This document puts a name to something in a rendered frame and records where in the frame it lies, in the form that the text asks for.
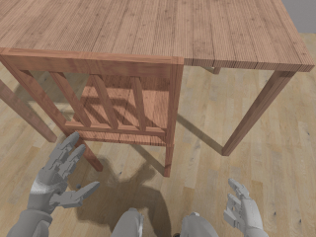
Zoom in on robot left hand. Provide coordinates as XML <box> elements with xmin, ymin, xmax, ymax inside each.
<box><xmin>27</xmin><ymin>131</ymin><xmax>100</xmax><ymax>215</ymax></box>

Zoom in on robot right hand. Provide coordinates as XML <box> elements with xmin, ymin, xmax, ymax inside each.
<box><xmin>223</xmin><ymin>178</ymin><xmax>264</xmax><ymax>234</ymax></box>

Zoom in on robot left forearm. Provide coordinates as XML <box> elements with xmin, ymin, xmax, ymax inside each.
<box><xmin>6</xmin><ymin>209</ymin><xmax>53</xmax><ymax>237</ymax></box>

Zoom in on table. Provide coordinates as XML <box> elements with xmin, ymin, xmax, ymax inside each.
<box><xmin>0</xmin><ymin>0</ymin><xmax>316</xmax><ymax>157</ymax></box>

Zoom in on left robot thigh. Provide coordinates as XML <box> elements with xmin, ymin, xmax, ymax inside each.
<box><xmin>111</xmin><ymin>210</ymin><xmax>144</xmax><ymax>237</ymax></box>

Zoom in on chair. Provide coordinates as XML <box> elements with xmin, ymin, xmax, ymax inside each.
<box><xmin>0</xmin><ymin>47</ymin><xmax>185</xmax><ymax>178</ymax></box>

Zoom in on robot thigh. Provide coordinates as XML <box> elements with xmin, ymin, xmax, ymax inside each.
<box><xmin>181</xmin><ymin>215</ymin><xmax>218</xmax><ymax>237</ymax></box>
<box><xmin>111</xmin><ymin>210</ymin><xmax>144</xmax><ymax>237</ymax></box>

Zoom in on right robot thigh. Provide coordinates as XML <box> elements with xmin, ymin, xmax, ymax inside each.
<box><xmin>181</xmin><ymin>215</ymin><xmax>218</xmax><ymax>237</ymax></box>

